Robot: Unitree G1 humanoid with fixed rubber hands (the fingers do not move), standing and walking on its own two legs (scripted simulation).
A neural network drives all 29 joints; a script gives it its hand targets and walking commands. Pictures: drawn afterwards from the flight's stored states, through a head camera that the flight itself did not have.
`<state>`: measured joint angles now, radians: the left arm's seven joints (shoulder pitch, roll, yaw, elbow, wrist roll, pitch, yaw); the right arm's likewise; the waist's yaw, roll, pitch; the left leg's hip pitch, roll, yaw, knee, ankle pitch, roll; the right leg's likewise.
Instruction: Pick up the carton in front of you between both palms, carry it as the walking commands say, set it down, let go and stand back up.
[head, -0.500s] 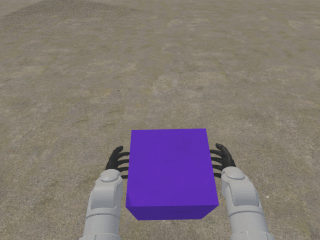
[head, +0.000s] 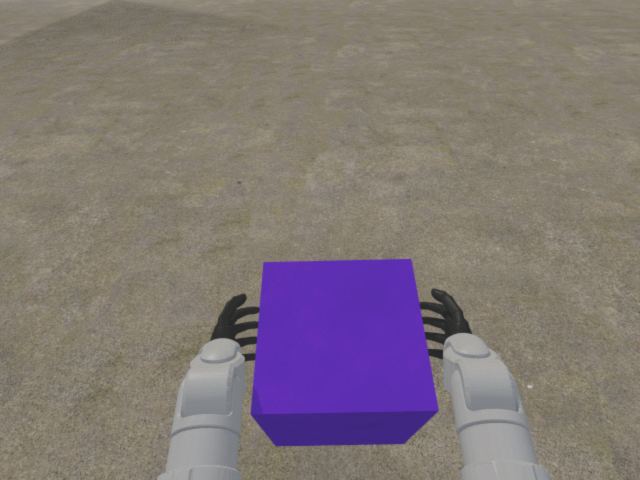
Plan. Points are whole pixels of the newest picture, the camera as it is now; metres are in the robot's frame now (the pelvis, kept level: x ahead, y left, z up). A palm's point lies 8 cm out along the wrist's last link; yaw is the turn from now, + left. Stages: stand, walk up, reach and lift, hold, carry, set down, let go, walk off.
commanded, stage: carry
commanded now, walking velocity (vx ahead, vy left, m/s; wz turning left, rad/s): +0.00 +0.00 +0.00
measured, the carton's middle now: (338, 359) +0.33 +0.00 -0.05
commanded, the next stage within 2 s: hold in 0.70 s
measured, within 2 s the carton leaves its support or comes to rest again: neither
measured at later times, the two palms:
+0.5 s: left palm (231, 358) +0.28 +0.14 +0.04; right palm (466, 353) +0.28 -0.16 +0.04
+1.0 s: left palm (246, 354) +0.28 +0.12 +0.05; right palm (493, 371) +0.25 -0.18 +0.05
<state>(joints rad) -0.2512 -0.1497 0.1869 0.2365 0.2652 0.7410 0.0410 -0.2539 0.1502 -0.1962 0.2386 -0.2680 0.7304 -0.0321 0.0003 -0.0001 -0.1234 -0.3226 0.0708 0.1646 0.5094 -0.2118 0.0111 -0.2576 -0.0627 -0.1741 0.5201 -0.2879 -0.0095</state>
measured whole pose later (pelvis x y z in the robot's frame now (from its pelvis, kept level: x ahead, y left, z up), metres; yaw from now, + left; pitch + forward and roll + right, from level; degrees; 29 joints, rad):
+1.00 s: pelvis -0.02 +0.00 +0.01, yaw -5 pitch -8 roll +0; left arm -0.27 -0.15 0.21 0.25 0.29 0.74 0.01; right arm -0.27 0.15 -0.23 0.27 -0.29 0.72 0.00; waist 0.00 0.00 0.04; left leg -0.10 0.02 -0.01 0.40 -0.17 -0.01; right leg -0.06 0.01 -0.03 0.41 -0.21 -0.02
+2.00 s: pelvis -0.05 +0.02 -0.15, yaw -9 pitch +41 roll -2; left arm -0.86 -0.04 0.48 0.61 0.32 0.30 -0.01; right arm -0.81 0.20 -0.51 0.53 -0.28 0.27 -0.11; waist 0.03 -0.04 -0.16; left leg -1.60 -0.06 -0.06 1.31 -0.42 0.00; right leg -1.57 0.09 0.07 1.30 -0.44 0.03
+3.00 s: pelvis -0.08 +0.04 -0.36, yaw -13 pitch +40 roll -6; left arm -1.52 0.37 0.23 0.94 0.09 0.32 0.00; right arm -1.42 -0.03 -0.43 0.79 -0.05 0.26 -0.25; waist 0.08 -0.06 0.35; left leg -2.20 -0.09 -0.06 2.11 -0.59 0.01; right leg -2.14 0.18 0.04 2.06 -0.63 0.11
